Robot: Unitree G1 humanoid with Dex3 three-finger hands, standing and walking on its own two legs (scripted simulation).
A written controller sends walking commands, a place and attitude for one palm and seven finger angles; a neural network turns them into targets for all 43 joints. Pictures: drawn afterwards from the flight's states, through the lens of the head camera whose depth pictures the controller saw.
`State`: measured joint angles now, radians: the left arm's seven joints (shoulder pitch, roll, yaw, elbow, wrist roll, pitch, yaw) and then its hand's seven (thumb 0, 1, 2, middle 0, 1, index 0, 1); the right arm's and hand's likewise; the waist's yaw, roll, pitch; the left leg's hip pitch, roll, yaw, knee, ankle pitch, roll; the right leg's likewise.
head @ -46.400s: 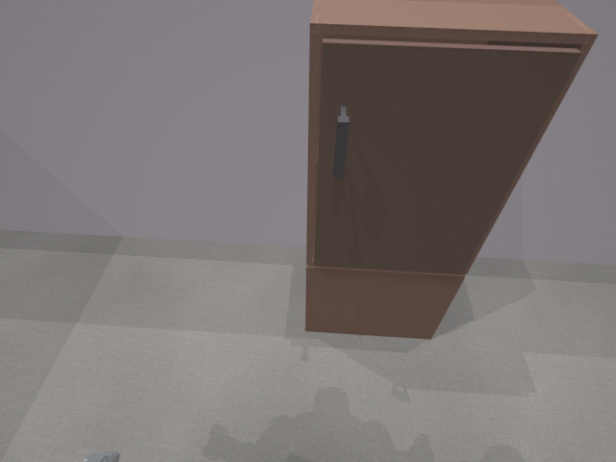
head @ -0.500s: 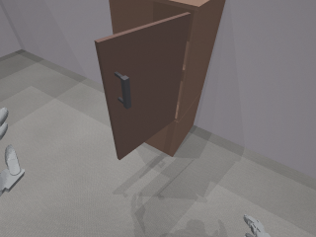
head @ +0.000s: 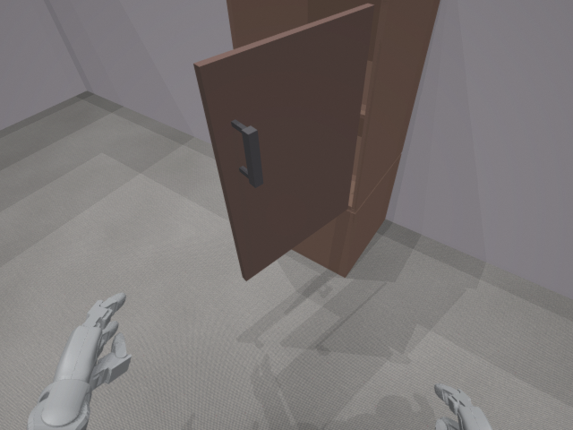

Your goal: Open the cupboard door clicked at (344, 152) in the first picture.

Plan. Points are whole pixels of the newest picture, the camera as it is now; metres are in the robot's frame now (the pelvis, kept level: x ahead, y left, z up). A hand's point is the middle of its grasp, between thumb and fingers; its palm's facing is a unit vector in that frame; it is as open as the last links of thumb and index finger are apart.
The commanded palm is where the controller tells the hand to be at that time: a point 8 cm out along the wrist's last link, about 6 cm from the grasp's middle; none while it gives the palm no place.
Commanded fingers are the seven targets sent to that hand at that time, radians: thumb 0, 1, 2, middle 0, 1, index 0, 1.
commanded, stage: let the arm hang, fingers relaxed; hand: left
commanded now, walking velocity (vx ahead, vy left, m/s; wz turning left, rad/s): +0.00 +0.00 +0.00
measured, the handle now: (246, 153) +0.57 +0.11 +0.09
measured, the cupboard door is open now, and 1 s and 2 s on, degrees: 76 76 76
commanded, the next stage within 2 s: look to check the result in 0.96 s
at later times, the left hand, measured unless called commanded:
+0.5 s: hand out of the picture -0.09 +0.17 -0.15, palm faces +0.04 -0.97 -0.25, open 7.3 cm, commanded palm none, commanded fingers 0.00 0.90 0.90 -0.20 -0.30 -0.20 -0.30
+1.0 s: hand out of the picture +0.02 +0.12 -0.17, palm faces +0.05 -0.98 -0.18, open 7.3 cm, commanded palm none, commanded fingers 0.00 0.90 0.90 -0.20 -0.30 -0.20 -0.30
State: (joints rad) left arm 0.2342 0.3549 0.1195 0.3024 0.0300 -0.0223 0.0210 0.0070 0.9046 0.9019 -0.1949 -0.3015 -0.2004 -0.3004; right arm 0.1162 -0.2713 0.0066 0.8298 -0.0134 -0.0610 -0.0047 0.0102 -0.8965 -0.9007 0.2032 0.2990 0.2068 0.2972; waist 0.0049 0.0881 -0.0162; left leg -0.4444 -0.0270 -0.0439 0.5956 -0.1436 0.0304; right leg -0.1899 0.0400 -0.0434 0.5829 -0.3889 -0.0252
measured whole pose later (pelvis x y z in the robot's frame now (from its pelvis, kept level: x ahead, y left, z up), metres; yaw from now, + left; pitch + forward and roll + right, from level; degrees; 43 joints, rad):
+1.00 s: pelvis +0.03 -0.03 +0.01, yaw +0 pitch -2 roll +0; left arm 0.32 0.10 0.01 1.13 0.00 0.00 0.05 0.01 0.92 0.90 -0.20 -0.30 -0.20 -0.30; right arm 0.30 -0.11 0.00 1.15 -0.02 0.02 -0.05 0.01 -0.91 -0.90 0.20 0.30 0.20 0.30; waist -0.02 0.01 0.05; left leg -0.28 -0.02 -0.05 0.48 -0.15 -0.01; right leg -0.02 0.05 -0.04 0.44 -0.38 -0.06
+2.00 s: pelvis +0.04 -0.03 +0.01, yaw -1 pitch -3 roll +0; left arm 0.33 0.12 0.01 1.14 0.00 0.00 0.05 0.01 0.91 0.90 -0.20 -0.30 -0.20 -0.30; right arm 0.27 -0.13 0.00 1.15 -0.02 0.02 -0.05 0.01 -0.91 -0.90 0.20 0.30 0.20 0.30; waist -0.01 0.00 0.06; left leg -0.25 -0.01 -0.04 0.45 -0.15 -0.01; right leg 0.01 0.05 -0.03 0.40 -0.36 -0.06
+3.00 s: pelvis +0.05 -0.04 +0.01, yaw -1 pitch -2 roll +1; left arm 0.33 0.13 0.00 1.14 0.00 -0.01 0.05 0.01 0.91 0.90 -0.20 -0.30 -0.20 -0.30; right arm 0.24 -0.14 0.00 1.15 -0.01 0.01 -0.05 0.01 -0.91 -0.90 0.20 0.30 0.20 0.30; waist 0.00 0.00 0.06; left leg -0.25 -0.01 -0.03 0.44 -0.15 -0.01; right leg 0.01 0.05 -0.02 0.38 -0.36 -0.06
